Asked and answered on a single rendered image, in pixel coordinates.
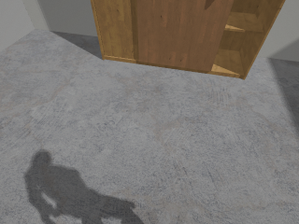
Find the wardrobe door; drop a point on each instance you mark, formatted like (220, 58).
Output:
(181, 33)
(118, 26)

